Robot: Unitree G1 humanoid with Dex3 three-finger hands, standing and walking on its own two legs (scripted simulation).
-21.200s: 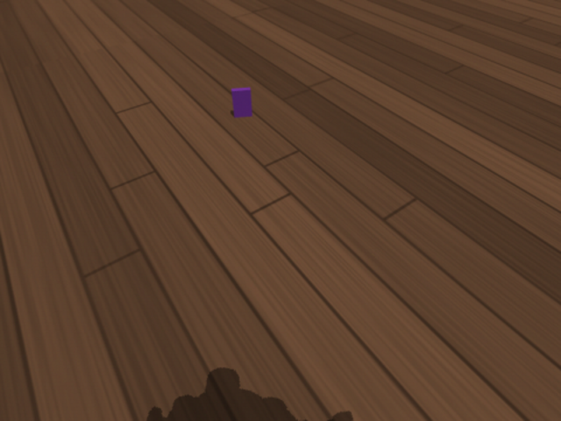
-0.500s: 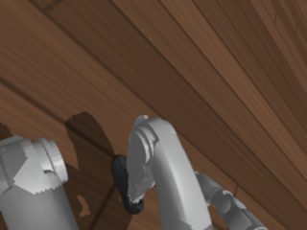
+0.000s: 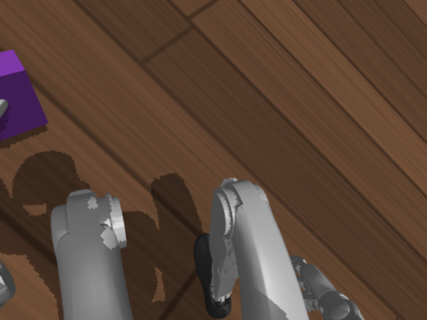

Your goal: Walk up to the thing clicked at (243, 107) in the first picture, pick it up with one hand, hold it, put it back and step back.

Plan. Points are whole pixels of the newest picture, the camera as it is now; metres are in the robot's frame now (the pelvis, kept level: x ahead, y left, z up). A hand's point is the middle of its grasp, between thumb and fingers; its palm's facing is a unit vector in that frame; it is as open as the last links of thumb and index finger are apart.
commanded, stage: settle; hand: left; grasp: from the side
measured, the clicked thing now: out of the picture +0.46 +0.33 -0.10
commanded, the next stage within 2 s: lift in 1.04 s
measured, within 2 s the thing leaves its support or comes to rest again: neither
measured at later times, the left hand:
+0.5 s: hand out of the picture +0.45 +0.34 +0.00, palm faces +0.38 -0.92 -0.03, open 8.2 cm
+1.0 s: hand out of the picture +0.44 +0.33 +0.03, palm faces +0.39 -0.92 -0.04, open 8.3 cm
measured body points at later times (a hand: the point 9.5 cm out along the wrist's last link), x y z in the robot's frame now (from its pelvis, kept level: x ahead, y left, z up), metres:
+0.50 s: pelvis +0.01 -0.01 +0.03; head +0.23 +0.08 +0.42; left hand +0.43 +0.39 +0.01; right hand +0.16 -0.27 -0.08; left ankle +0.08 +0.13 -0.28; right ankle +0.11 -0.12 -0.28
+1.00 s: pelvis +0.01 -0.01 +0.05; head +0.21 +0.08 +0.44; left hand +0.42 +0.38 +0.04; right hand +0.15 -0.26 -0.06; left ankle +0.08 +0.13 -0.28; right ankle +0.11 -0.12 -0.28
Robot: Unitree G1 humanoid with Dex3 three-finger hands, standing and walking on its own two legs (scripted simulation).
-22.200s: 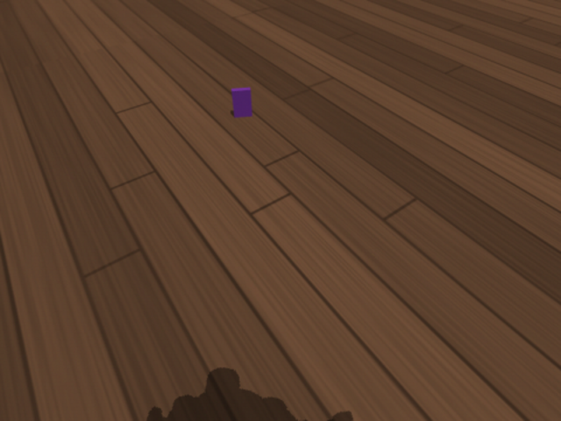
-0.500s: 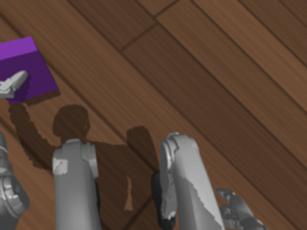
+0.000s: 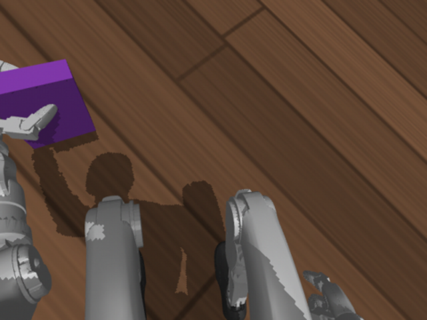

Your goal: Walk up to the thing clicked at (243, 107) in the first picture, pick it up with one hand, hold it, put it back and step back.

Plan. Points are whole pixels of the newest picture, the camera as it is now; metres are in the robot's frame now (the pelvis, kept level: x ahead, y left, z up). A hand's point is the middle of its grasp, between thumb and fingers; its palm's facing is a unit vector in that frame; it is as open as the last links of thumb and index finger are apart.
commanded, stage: settle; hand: left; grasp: from the side
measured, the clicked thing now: (47, 110) +0.47 +0.28 -0.06
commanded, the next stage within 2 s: lift in 0.04 s
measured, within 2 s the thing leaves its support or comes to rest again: neither
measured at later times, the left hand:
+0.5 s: hand (9, 89) +0.46 +0.29 +0.02, palm faces +0.28 -0.96 -0.04, open 8.2 cm
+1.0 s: hand out of the picture +0.40 +0.27 +0.18, palm faces +0.29 -0.96 -0.05, open 8.2 cm
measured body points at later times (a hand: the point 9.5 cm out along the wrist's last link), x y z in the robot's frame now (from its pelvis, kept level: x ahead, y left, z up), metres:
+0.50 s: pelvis +0.00 +0.00 +0.03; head +0.20 +0.06 +0.43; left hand +0.44 +0.34 +0.03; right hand +0.12 -0.26 -0.09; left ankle +0.09 +0.14 -0.33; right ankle +0.10 -0.12 -0.33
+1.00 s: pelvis +0.02 +0.00 +0.16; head +0.18 +0.04 +0.58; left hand +0.38 +0.32 +0.18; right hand +0.19 -0.24 +0.04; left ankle +0.09 +0.14 -0.33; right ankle +0.09 -0.12 -0.33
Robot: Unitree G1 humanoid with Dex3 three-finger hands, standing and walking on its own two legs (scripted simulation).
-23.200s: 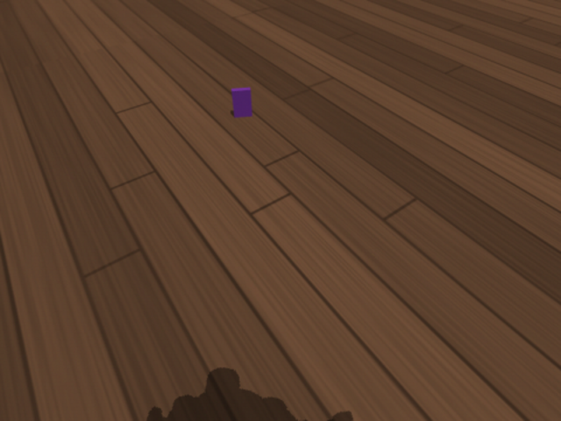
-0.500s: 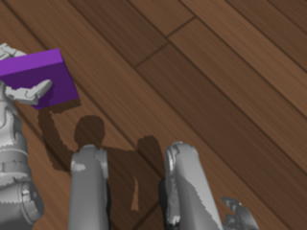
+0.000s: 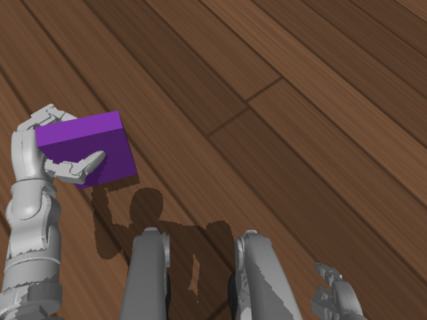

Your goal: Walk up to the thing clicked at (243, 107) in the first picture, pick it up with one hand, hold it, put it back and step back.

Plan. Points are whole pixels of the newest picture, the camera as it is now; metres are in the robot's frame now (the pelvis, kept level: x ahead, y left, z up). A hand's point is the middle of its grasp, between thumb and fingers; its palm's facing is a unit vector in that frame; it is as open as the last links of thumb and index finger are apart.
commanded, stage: lift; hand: left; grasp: from the side
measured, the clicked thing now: (96, 155) +0.41 +0.22 -0.02
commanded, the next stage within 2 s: hold in 0.90 s
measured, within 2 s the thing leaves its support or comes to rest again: neither
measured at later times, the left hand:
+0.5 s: hand (41, 105) +0.39 +0.22 +0.16, palm faces +0.22 -0.97 -0.02, open 8.2 cm
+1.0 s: hand (29, 77) +0.38 +0.21 +0.21, palm faces +0.24 -0.97 +0.00, open 8.2 cm
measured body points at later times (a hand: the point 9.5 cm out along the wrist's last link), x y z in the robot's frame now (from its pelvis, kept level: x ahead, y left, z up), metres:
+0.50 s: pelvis +0.03 +0.01 +0.13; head +0.14 +0.03 +0.56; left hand +0.37 +0.28 +0.16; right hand +0.18 -0.24 +0.02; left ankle +0.08 +0.13 -0.49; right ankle +0.07 -0.13 -0.49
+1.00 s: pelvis +0.05 +0.00 +0.18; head +0.12 +0.02 +0.62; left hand +0.37 +0.26 +0.22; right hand +0.20 -0.23 +0.07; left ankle +0.08 +0.13 -0.49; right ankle +0.07 -0.13 -0.49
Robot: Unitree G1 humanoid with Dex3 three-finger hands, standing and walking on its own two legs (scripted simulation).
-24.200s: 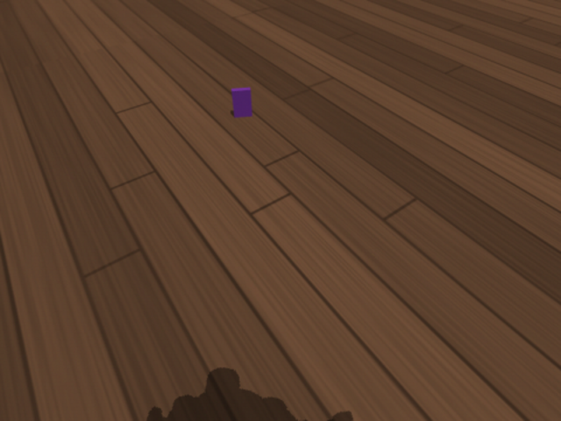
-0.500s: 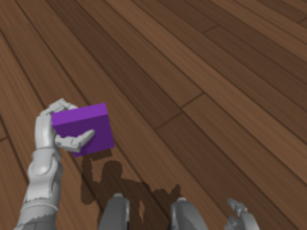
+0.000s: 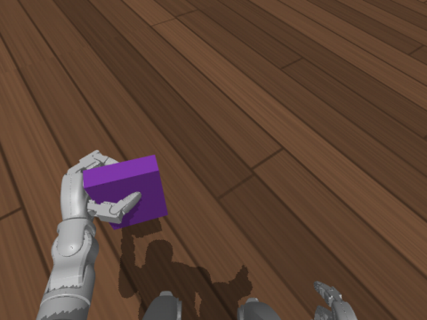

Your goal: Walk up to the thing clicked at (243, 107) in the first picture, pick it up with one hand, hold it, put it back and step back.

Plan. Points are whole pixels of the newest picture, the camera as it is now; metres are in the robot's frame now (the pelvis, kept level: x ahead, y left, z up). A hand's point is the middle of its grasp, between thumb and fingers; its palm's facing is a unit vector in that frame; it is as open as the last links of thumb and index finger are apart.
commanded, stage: hold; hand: left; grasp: from the side
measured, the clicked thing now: (132, 196) +0.35 +0.16 +0.00
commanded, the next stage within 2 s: none
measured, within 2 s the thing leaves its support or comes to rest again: neither
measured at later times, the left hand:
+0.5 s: hand (111, 179) +0.35 +0.18 +0.06, palm faces +0.18 -0.98 +0.00, open 8.2 cm
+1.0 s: hand (110, 183) +0.33 +0.18 +0.08, palm faces +0.17 -0.99 +0.00, open 8.2 cm
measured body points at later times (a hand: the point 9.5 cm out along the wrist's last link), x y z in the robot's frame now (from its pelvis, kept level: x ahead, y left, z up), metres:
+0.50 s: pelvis +0.01 +0.00 +0.02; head +0.07 +0.01 +0.46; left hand +0.33 +0.24 +0.06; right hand +0.14 -0.24 -0.09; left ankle +0.03 +0.13 -0.67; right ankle +0.01 -0.13 -0.67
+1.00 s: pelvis +0.00 +0.00 +0.03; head +0.05 +0.01 +0.48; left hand +0.32 +0.23 +0.08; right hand +0.14 -0.24 -0.08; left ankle +0.03 +0.13 -0.67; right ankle +0.01 -0.13 -0.67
